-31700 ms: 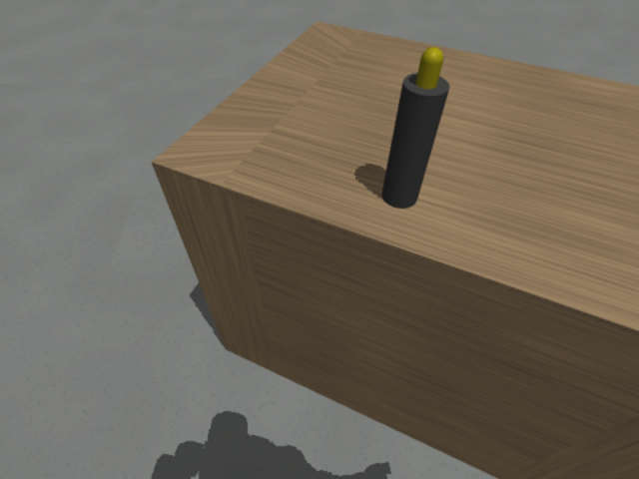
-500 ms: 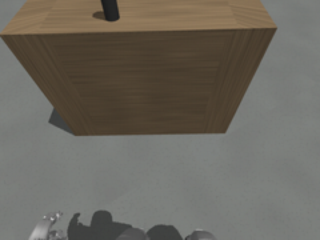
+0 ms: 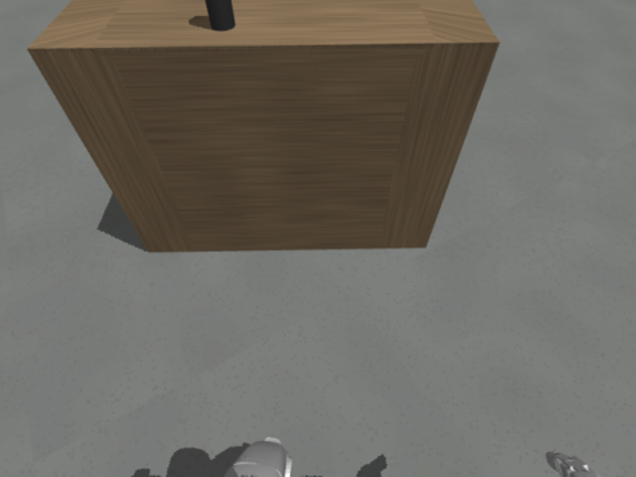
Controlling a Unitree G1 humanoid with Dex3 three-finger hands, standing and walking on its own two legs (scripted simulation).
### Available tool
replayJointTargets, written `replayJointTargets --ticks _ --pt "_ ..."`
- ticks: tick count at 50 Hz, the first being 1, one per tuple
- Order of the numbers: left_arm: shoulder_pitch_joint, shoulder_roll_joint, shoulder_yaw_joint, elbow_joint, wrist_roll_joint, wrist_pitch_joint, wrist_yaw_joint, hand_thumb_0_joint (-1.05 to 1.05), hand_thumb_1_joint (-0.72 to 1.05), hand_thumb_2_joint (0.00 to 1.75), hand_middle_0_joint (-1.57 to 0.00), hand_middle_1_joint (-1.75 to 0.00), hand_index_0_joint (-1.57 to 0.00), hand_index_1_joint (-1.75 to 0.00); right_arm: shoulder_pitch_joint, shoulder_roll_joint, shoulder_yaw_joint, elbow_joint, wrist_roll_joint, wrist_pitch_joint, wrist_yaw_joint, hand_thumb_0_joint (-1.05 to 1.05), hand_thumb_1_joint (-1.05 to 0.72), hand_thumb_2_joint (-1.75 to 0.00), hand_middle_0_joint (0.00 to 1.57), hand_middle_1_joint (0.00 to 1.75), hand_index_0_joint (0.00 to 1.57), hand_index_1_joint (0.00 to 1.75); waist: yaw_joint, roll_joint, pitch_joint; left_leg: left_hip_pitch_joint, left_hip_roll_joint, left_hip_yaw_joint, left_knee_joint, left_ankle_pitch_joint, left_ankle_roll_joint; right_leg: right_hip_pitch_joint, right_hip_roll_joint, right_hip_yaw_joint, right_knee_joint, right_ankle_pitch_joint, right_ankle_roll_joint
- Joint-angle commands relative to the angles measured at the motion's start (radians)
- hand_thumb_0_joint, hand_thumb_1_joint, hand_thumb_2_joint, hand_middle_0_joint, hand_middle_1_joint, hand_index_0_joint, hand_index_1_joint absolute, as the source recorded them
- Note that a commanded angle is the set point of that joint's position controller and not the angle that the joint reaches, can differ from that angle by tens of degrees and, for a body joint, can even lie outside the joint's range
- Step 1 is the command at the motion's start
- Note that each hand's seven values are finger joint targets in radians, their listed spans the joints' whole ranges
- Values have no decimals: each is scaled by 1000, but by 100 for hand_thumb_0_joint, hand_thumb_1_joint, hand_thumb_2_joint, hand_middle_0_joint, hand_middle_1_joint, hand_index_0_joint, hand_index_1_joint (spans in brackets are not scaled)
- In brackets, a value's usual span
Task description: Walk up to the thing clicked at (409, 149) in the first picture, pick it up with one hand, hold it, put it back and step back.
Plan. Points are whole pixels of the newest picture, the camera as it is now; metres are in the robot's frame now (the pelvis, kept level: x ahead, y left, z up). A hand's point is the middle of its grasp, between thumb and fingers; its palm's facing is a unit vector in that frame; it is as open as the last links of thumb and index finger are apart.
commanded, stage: step back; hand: left
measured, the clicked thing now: out of the picture +1.06 +0.32 +0.17
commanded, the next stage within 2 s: stand in 1.04 s
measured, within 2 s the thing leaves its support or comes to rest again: neither
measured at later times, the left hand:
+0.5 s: hand out of the picture +0.06 +0.27 -0.14, palm faces +0.05 -0.92 -0.39, open 7.4 cm
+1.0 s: hand out of the picture +0.11 +0.29 -0.14, palm faces +0.09 -0.93 -0.35, open 7.4 cm
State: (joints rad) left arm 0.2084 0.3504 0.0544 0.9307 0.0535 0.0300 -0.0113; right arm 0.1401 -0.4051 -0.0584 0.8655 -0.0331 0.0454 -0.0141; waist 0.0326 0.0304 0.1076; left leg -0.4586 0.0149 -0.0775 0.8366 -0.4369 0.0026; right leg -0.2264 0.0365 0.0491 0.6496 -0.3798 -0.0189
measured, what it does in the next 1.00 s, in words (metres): steps on the spot: left foot, then right foot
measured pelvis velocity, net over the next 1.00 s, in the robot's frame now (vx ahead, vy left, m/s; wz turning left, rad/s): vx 0.04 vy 0.02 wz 0.08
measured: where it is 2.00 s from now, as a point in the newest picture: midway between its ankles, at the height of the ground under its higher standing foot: outside the picture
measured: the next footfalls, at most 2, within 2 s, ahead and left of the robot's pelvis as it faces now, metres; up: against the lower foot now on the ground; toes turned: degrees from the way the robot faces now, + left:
left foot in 0.18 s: +0.02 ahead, +0.14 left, +0.00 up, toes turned +2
right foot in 0.46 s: +0.07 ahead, -0.12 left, +0.00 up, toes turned +2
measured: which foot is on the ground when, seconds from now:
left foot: up 0.00-0.16, down 0.18-0.50, up 0.52-0.72, down 0.74-1.00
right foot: down 0.00-0.22, up 0.24-0.44, down 0.46-1.00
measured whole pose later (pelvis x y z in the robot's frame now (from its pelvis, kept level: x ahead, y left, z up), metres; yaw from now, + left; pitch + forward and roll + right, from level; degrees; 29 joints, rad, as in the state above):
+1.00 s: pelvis +0.04 +0.02 +0.01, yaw +5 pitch -2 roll -1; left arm 0.09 0.38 0.03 1.04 0.01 -0.01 0.00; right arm 0.09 -0.32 -0.02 1.05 -0.01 -0.01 0.00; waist 0.02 -0.02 0.08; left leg -0.25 0.02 -0.01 0.56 -0.28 -0.01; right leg -0.19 -0.04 -0.03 0.52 -0.30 0.03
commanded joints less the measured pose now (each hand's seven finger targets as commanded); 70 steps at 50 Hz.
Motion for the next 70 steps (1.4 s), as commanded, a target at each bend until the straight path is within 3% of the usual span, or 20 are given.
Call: replayJointTargets --ticks 1,5,9,10,12,13,15,18,22,23,25,27,30,34,37,38,40,44,47,70 --pt "-163 277 75 -121 -6 -58 26 0 90 90 -20 -30 -20 -30 12 -190 -46 -21 17 -34 2 0 -90 -90 20 30 20 30 -32 -135 14 16 -50 -55 112 26 0 -146 -240 230 -326 -78 -147" --pt "-60 293 82 -78 1 -65 13 0 90 90 -20 -30 -20 -30 2 -162 -30 -17 5 -59 13 0 -90 -90 20 30 20 30 29 -205 -26 23 -27 10 -97 -32 -11 -11 -241 238 -317 -183 -138" --pt "-69 272 60 -78 -12 -41 1 0 90 90 -20 -30 -20 -30 82 -151 -43 33 -1 -92 11 0 -90 -90 20 30 20 30 -19 -200 -80 264 -56 91 -479 84 2 -22 -208 137 -176 -21 -111" --pt "-52 225 43 -82 -13 -40 1 0 90 90 -20 -30 -20 -30 116 -169 -55 50 -5 -101 5 0 -90 -90 20 30 20 30 -29 -116 -122 412 -6 -19 -497 138 16 -108 -175 90 -54 63 -76" --pt "-97 187 31 -89 -35 -39 7 0 90 90 -20 -30 -20 -30 140 -299 -78 49 -16 -108 0 0 -90 -90 20 30 20 30 -54 118 -123 441 309 -493 -600 -129 174 -354 -42 -48 185 -154 -4" --pt "-146 263 52 -91 -22 -42 10 0 90 90 -20 -30 -20 -30 132 -321 -89 49 -7 -105 2 0 -90 -90 20 30 20 30 -76 74 -66 316 348 -512 -614 -181 242 -302 -85 14 249 -183 -9" --pt "-80 250 52 -72 -31 -47 0 0 90 90 -20 -30 -20 -30 67 -251 -69 33 -10 -105 6 0 -90 -90 20 30 20 30 -23 68 -28 314 261 -325 -593 -82 204 -276 -107 22 208 -127 -12" --pt "-71 226 49 -56 -30 -58 -11 0 90 90 -20 -30 -20 -30 79 -227 -63 35 -9 -105 8 0 -90 -90 20 30 20 30 -41 122 -44 268 193 -207 -527 114 162 -185 -76 -42 85 -63 -2" --pt "7 206 54 -4 -25 -67 0 0 90 90 -20 -30 -20 -30 8 -199 -50 12 4 -73 14 0 -90 -90 20 30 20 30 12 129 -68 76 124 -87 -403 5 109 104 -7 -119 -157 96 -5" --pt "36 216 61 14 -22 -69 7 0 90 90 -20 -30 -20 -30 6 -150 -33 7 11 -66 12 0 -90 -90 20 30 20 30 33 66 -82 5 90 -57 -329 -21 77 203 -20 -79 -199 118 -9" --pt "53 343 91 5 -5 -81 22 0 90 90 -20 -30 -20 -30 19 -76 -8 -10 13 -63 2 0 -90 -90 20 30 20 30 58 -214 -95 -155 -83 9 1 -129 13 196 -353 443 -438 -249 -128" --pt "-94 359 91 -41 -9 -81 15 0 90 90 -20 -30 -20 -30 89 -183 -47 42 1 -61 -4 0 -90 -90 20 30 20 30 2 -137 4 -11 12 -35 93 -123 -3 -77 -436 493 -448 -407 -230" --pt "-102 285 69 -32 -18 -93 20 0 90 90 -20 -30 -20 -30 103 -150 -29 78 12 -68 5 0 -90 -90 20 30 20 30 -9 -142 -29 3 19 -50 3 -30 10 14 -308 252 -369 -57 -151" --pt "-143 283 58 -30 -28 -89 16 0 90 90 -20 -30 -20 -30 117 -130 -23 95 5 -76 10 0 -90 -90 20 30 20 30 -26 -191 -92 162 15 68 -209 46 -4 -14 -279 101 -255 268 -136" --pt "-137 237 32 -29 -41 -72 18 0 90 90 -20 -30 -20 -30 118 -137 -33 122 2 -85 -1 0 -90 -90 20 30 20 30 -44 -112 -140 319 10 53 -405 367 13 -24 -205 7 -80 482 -56" --pt "-127 213 23 -31 -49 -67 20 0 90 90 -20 -30 -20 -30 105 -170 -41 119 -2 -87 -7 0 -90 -90 20 30 20 30 -35 -43 -169 357 99 -49 -401 509 40 -69 -161 -19 -29 421 -27" --pt "-112 212 21 -3 -63 -49 23 0 90 90 -20 -30 -20 -30 -17 -244 -38 91 8 -85 -5 0 -90 -90 20 30 20 30 0 76 -144 165 235 -196 -444 384 152 29 -65 -57 -37 31 5" --pt "-100 236 25 31 -51 -68 25 0 90 90 -20 -30 -20 -30 -50 -161 -7 109 16 -83 -4 0 -90 -90 20 30 20 30 -2 52 -202 216 114 -36 -353 564 42 136 -144 7 -155 363 -18" --pt "-120 238 20 44 -53 -65 28 0 90 90 -20 -30 -20 -30 -56 -158 -8 136 22 -79 -6 0 -90 -90 20 30 20 30 -14 40 -231 285 105 -16 -348 629 32 130 -156 -6 -156 446 -17" --pt "-161 215 -13 144 -43 -75 16 0 90 90 -20 -30 -20 -30 -142 -142 5 192 26 -81 19 0 -90 -90 20 30 20 30 -31 -14 -153 362 115 -7 -554 382 10 133 -176 9 -377 277 8"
